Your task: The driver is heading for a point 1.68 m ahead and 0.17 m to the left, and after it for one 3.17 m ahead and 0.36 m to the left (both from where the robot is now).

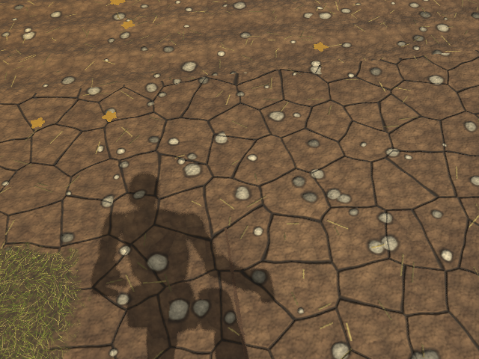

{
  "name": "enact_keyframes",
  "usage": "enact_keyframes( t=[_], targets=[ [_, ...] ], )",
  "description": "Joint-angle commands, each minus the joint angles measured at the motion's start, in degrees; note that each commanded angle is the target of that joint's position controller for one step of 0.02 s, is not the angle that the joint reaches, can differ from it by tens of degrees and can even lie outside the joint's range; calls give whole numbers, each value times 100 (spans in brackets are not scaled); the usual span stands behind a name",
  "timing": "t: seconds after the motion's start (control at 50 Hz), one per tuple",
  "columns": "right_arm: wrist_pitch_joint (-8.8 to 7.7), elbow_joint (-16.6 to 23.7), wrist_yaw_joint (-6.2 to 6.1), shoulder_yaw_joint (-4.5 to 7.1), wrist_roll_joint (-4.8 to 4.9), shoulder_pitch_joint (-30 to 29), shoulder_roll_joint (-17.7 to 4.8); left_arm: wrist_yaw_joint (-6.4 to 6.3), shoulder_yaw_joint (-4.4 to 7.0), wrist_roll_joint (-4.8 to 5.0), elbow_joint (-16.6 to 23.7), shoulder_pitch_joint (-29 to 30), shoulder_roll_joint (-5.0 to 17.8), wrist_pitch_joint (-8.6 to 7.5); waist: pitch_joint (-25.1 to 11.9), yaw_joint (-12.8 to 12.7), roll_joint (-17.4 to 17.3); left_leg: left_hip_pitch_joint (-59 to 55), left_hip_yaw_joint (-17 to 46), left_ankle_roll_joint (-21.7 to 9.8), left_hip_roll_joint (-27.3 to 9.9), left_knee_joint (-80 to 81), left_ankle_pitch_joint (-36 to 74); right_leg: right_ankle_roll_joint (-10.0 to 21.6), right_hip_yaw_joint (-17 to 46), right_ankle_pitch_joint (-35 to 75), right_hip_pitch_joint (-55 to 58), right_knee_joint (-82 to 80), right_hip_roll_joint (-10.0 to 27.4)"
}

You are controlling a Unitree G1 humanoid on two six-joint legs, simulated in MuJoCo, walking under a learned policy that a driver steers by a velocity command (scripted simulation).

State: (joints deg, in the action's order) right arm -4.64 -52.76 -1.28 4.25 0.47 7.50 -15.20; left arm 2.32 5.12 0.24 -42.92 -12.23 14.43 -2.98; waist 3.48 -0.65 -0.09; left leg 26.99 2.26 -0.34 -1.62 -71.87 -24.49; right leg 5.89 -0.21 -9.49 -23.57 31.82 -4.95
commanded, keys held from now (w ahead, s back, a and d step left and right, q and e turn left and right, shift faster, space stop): e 0.02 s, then no key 0.12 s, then q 0.58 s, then no key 0.28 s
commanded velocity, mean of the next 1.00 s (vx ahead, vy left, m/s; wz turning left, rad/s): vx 0.07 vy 0.00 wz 0.17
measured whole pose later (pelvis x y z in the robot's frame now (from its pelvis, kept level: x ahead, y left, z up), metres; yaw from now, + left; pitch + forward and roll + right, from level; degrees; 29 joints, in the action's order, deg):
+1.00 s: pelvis +0.09 -0.01 +0.01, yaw +14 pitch +1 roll +1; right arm 5.1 -39.9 -2.2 3.8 0.6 10.0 -16.3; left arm -1.2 1.4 -0.5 -40.0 -12.3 11.7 1.6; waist 1.5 -1.1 -2.2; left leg 21.0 5.8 4.0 -0.5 -44.8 -22.9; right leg 2.0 -1.7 -12.4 -13.8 25.3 0.4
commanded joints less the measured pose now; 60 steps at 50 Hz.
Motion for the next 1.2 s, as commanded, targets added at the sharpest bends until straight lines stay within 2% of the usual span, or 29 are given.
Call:
enact_keyframes(
  t=[0.02,0.1,0.16,0.2,0.22,0.26,0.3,0.34,0.36,0.42,0.44,0.5,0.6,0.66,0.68,0.7,0.72,0.74,0.76,0.8,0.82,0.94,0.98,1.04,1.06,1.08,1.1,1.14,1.2],
  targets=[
    [176,275,-136,191,-58,379,-612,-53,149,-16,549,75,700,-111,-906,302,-24,346,222,112,-290,673,227,938,1700,3730,872,-1118,1483],
    [319,583,-179,104,-164,-108,-346,-314,180,14,500,-192,882,33,-1208,230,304,343,181,220,-95,1816,1366,684,1238,4695,1089,-997,1317],
    [368,637,-87,26,-160,-106,-314,-413,86,-19,503,-51,642,183,-1462,264,427,23,174,232,-110,1942,2006,418,943,5069,1181,-809,1197],
    [379,208,57,58,-158,565,-399,-373,-49,-204,402,-15,367,163,-1679,400,295,-847,196,240,-187,1400,2618,422,855,4682,855,-756,1322],
    [415,159,94,74,-131,587,-414,-353,-111,-212,363,82,221,149,-1462,410,301,-772,199,242,-235,1311,2307,480,855,4416,823,-775,1371],
    [442,598,-4,-77,-84,-390,-218,-338,-185,-37,251,60,70,179,-505,50,602,-44,82,177,-217,2726,877,423,883,3950,1064,-817,1275],
    [382,753,20,-93,-49,-460,-292,-429,-105,-96,126,-66,353,256,-633,-5,692,-216,29,79,-142,3502,952,445,1108,4283,1672,-464,1483],
    [322,788,120,-12,-26,-51,-729,-533,-2,-61,194,-95,634,309,-913,88,416,-864,379,-224,-269,4188,3418,315,1019,4175,1770,39,1319],
    [355,816,133,86,-27,-98,-1123,-562,75,-97,310,-399,752,323,-1082,-298,-235,-1129,804,-595,-384,3951,4672,10,776,3218,1590,320,791],
    [528,932,82,56,-81,250,-894,-570,47,-115,650,465,430,454,-1064,141,-1382,-1725,2654,-1881,-1458,4874,4715,-631,198,-1620,39,1875,-169],
    [501,948,61,43,-132,480,-859,-533,58,-65,751,686,439,486,-1020,358,-1311,-2014,3115,-2140,-1745,5099,4738,-726,505,-3010,-645,3029,-155],
    [538,1145,-6,164,72,230,-1046,-463,19,-4,853,724,307,482,-952,188,-512,-2226,2314,-1574,-1256,5003,4213,-798,646,-2493,-1114,2810,273],
    [968,1414,-89,221,102,120,-1027,-243,-51,44,939,743,113,366,-1157,292,-1021,-1801,2028,-1196,-688,5052,3442,-792,257,-1400,121,914,92],
    [989,1592,-117,190,179,-125,-1018,-185,3,-104,811,253,243,330,-1142,-3,-936,-1171,2114,-849,-429,4918,2174,-593,108,-119,1147,-545,68],
    [970,1628,-136,153,172,-69,-881,-200,85,-179,737,-58,425,352,-1155,-103,-658,-526,1968,-589,-187,4529,1204,-393,330,130,1816,-884,448],
    [955,1654,-149,42,65,129,-446,-273,183,-291,738,-462,862,410,-1233,-115,761,696,1226,-183,575,2747,-393,178,1762,1285,2665,-1172,1867],
    [847,1796,-164,151,25,245,-679,-223,250,-454,789,-482,1310,395,-1026,-42,1521,1205,909,118,923,1377,-1464,1141,3221,1226,1749,-1687,3140],
    [778,1709,-170,274,21,234,-1113,-229,170,-448,957,-77,1112,302,-729,85,1015,1075,1045,230,605,337,-1118,1365,3073,814,1235,-1811,2972],
    [796,1576,-193,335,55,375,-1229,-238,52,-350,1012,478,776,254,-465,328,765,1001,1009,283,587,-97,-675,1091,2354,821,966,-1728,2491],
    [913,1376,-293,369,38,642,-1157,-281,-91,-128,1111,974,502,233,-286,457,645,990,958,367,603,-432,-110,683,1501,1167,955,-1519,1941],
    [923,1406,-287,327,36,555,-1014,-310,-137,-120,1069,835,452,225,-339,368,535,844,902,392,635,-470,98,675,1296,1422,954,-1487,1847],
    [924,1726,-135,-18,11,61,-311,-383,-186,-100,745,362,476,344,-586,36,963,-127,418,503,133,2361,138,684,973,-13,1487,-1599,1676],
    [880,1752,-41,-55,-2,-5,-327,-365,-136,-60,634,212,673,415,-494,-98,1123,-710,-29,441,124,3288,-22,693,1006,-284,1260,-1583,1629],
    [804,1509,50,-28,-87,455,-420,-365,-158,67,418,-103,707,475,-481,91,865,-1717,-208,66,202,5253,1550,471,1020,583,1098,-1295,1577],
    [800,1510,49,-13,-154,564,-610,-345,-176,62,386,-183,681,425,-626,88,647,-2199,143,-125,-68,5330,2157,167,947,795,936,-1147,1502],
    [798,1566,10,28,-196,624,-929,-301,-219,-69,468,-195,547,336,-932,-82,-48,-2714,651,-343,-616,4912,3683,-144,574,626,659,-635,1150],
    [806,1430,22,30,-111,349,-863,-300,-285,-139,488,-302,272,280,-969,-330,-975,-2007,714,-698,-692,4875,2995,-475,157,-269,963,-929,799],
    [757,1521,65,-79,-158,139,-393,-300,-263,-212,508,282,494,285,-721,-38,-699,-1543,694,-503,-449,5139,1964,-648,66,-70,1254,-759,768],
    [665,1448,79,-94,-134,224,-433,-300,-274,-181,403,137,424,402,-524,-72,-426,-1405,623,-355,-312,5226,1925,-565,73,87,1327,-793,816]
  ],
)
